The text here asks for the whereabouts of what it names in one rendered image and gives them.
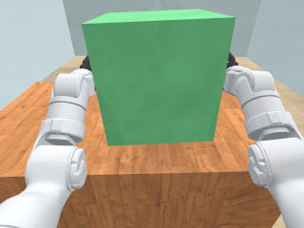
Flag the carton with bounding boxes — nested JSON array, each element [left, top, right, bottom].
[[81, 9, 236, 146]]

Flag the robot left hand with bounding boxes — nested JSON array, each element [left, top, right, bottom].
[[80, 55, 96, 91]]

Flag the robot left upper arm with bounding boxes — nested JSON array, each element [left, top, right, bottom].
[[0, 145, 87, 228]]

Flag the pedestal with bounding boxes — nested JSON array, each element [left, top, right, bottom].
[[0, 82, 281, 228]]

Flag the robot left forearm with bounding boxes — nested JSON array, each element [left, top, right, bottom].
[[25, 68, 95, 184]]

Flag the robot right forearm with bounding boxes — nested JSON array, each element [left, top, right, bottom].
[[223, 66, 304, 142]]

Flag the robot right hand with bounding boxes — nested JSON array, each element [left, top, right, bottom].
[[222, 52, 238, 90]]

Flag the robot right upper arm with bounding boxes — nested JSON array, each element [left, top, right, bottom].
[[248, 137, 304, 228]]

